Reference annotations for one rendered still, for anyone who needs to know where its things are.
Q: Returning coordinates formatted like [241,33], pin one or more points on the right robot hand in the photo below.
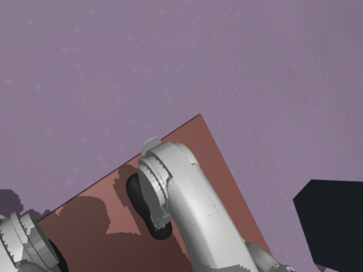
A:
[264,261]

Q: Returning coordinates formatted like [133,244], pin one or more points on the left robot foot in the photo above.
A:
[62,263]

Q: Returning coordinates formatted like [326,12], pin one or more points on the right robot foot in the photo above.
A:
[133,190]

